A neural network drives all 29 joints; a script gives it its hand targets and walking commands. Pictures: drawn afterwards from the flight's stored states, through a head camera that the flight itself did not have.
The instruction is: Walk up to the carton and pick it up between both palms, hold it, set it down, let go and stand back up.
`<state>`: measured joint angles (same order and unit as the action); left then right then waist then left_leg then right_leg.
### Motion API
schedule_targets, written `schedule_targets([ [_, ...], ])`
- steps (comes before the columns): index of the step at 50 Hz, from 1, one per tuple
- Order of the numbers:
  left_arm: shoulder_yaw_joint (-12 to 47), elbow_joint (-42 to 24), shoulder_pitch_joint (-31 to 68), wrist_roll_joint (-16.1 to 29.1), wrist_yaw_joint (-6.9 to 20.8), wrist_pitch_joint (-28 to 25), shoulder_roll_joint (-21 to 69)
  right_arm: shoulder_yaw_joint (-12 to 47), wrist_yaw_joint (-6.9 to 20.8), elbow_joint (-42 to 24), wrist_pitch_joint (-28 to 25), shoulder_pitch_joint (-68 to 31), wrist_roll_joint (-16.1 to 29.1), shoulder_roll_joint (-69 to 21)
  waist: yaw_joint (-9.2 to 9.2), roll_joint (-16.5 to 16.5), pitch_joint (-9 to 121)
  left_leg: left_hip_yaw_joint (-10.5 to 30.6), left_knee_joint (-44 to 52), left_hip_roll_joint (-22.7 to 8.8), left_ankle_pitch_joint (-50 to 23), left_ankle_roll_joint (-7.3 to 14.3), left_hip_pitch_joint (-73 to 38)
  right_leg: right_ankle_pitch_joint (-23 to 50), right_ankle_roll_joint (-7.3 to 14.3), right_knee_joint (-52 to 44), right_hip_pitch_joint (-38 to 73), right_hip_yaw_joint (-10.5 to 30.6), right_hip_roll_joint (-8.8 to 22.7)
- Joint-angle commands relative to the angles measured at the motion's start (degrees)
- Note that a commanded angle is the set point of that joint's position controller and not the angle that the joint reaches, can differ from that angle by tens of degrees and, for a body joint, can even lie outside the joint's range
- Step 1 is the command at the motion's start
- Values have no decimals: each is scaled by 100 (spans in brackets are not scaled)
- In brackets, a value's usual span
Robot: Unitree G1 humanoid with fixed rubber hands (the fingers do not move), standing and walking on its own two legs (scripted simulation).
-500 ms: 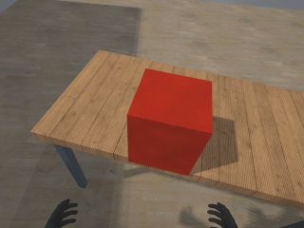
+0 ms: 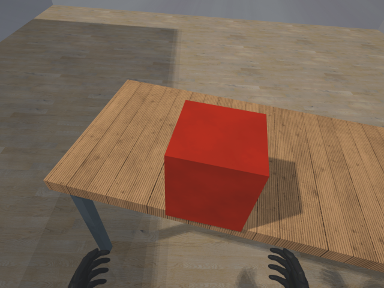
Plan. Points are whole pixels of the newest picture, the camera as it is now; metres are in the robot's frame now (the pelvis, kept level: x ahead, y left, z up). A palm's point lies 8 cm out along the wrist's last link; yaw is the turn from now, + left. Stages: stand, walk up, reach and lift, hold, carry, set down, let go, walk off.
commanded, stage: reach and lift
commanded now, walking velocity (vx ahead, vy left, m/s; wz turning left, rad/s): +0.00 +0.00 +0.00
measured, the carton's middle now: (213, 166) +0.43 -0.04 +0.00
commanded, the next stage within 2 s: none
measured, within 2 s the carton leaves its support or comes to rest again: neither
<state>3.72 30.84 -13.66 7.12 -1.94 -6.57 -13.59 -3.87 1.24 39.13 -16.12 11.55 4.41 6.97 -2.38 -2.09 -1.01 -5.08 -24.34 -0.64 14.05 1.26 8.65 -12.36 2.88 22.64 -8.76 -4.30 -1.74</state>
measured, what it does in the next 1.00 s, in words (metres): stands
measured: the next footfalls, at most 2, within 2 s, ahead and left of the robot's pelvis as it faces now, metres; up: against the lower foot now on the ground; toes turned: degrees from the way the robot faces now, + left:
none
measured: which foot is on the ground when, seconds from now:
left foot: down 0.00-1.00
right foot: down 0.00-1.00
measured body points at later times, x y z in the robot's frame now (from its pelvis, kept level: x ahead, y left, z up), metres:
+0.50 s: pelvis +0.00 -0.01 -0.01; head +0.00 +0.00 +0.44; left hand +0.23 +0.22 -0.05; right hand +0.23 -0.22 -0.05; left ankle -0.01 +0.10 -0.74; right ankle +0.00 -0.09 -0.74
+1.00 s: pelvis +0.00 -0.01 +0.00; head +0.00 +0.00 +0.45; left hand +0.31 +0.21 +0.01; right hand +0.29 -0.22 +0.01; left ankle -0.01 +0.10 -0.74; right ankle +0.00 -0.09 -0.74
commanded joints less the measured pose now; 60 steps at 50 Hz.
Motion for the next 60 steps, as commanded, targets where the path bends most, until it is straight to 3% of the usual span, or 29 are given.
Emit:
schedule_targets([
  [1, -120, -774, 820, 137, 14, -610, -609, -194, -54, -751, -411, -749, 83, 566, 93, 330, 523, 369, 270, -138, -916, -208, 229, 331, 95, -244, 198, 597, 274],
  [13, -115, -134, 1339, 380, 226, -1476, -811, -15, -216, -484, -946, -1290, 372, 528, 218, 218, 841, 500, -15, -20, -979, -189, 646, 1127, -52, 174, 568, 703, 299],
  [29, -68, 447, 2642, 565, 270, -2309, -931, 206, -338, -144, -1453, -2421, 793, 549, 409, 293, 1363, 629, -399, 80, -690, -234, 1096, 1192, -157, 592, 370, 736, 270],
  [34, -36, 367, 3000, 686, 202, -1984, -942, 205, -385, -382, -1105, -2807, 791, 690, 410, 296, 1531, 619, -173, 37, -672, -223, 827, 1049, -111, 423, 362, 705, 229],
  [46, -169, 3, 3709, 629, 175, -1162, -882, 212, -471, -965, -79, -3362, 972, 852, 381, 309, 1780, 630, 192, -26, -1324, -163, 184, 1539, -92, -19, 468, 724, 225],
  [47, -282, -233, 3835, 551, 141, -1107, -876, 250, -488, -1111, -71, -3409, 949, 933, 289, 228, 1843, 646, 118, -10, -1455, -204, 152, 1533, -208, 5, 502, 769, 228],
  [48, -304, -267, 3881, 516, 132, -1028, -862, 253, -501, -1163, -46, -3463, 969, 918, 308, 196, 1880, 635, 118, -9, -1499, -200, 76, 1563, -229, -15, 509, 769, 226],
  [52, -355, -296, 4265, 443, 142, -632, -759, 167, -534, -1138, 211, -3816, 991, 1008, 360, 253, 1785, 628, 206, -24, -1420, -203, -66, 1360, -201, -161, 360, 735, 205],
  [60, -557, -789, 4846, 320, 131, 228, -732, 90, -580, -1466, 743, -4383, 1070, 1255, 363, 235, 2069, 563, 244, -31, -1874, -231, -413, 1804, -229, -257, 446, 643, 125],
])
